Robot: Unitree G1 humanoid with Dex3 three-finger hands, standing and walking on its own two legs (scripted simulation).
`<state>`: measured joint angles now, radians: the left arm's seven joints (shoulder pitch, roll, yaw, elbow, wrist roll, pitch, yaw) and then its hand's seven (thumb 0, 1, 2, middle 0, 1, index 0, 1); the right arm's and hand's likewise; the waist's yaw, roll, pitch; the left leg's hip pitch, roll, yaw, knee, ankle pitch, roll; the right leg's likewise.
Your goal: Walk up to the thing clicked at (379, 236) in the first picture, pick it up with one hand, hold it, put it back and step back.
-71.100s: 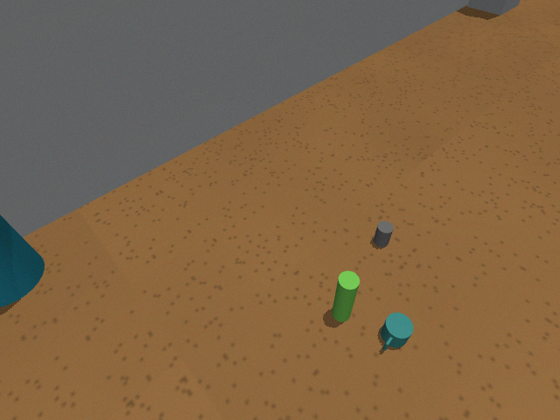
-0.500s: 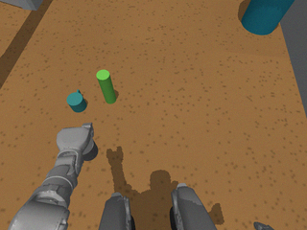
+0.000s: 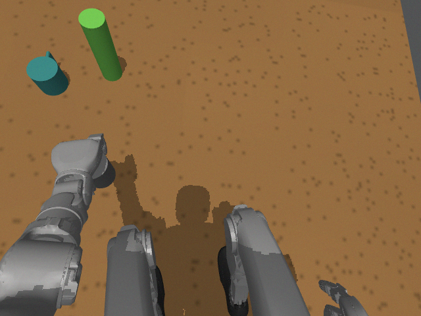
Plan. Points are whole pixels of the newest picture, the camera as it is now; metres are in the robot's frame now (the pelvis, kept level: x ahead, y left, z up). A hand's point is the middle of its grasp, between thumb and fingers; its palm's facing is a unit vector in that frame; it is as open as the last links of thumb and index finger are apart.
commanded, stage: crouch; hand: left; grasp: from above
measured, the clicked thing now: (96, 169) +0.45 +0.19 -0.20
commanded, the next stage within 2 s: lower in 0.68 s
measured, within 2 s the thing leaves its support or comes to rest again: rests again in 1.76 s
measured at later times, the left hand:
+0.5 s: hand (97, 176) +0.44 +0.20 -0.25, palm faces -0.46 +0.00 -0.89, open 9.8 cm
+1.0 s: hand (102, 177) +0.45 +0.20 -0.29, palm faces -0.48 -0.01 -0.87, open 9.8 cm
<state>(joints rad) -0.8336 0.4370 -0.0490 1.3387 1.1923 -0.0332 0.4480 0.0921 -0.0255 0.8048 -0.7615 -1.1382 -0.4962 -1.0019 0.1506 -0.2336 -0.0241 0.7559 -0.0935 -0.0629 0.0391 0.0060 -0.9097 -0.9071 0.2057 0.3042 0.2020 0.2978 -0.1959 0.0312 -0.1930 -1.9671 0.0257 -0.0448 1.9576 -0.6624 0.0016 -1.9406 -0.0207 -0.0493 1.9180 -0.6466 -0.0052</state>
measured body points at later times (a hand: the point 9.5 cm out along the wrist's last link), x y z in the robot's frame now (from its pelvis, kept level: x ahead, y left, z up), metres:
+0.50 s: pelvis -0.01 +0.00 -0.07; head +0.23 +0.03 +0.31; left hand +0.46 +0.20 -0.20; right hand +0.03 -0.28 -0.19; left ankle +0.07 +0.12 -0.43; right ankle +0.08 -0.12 -0.43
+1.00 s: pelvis -0.01 +0.00 -0.11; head +0.23 +0.03 +0.27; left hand +0.47 +0.20 -0.24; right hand +0.01 -0.28 -0.23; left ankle +0.07 +0.12 -0.43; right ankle +0.08 -0.12 -0.43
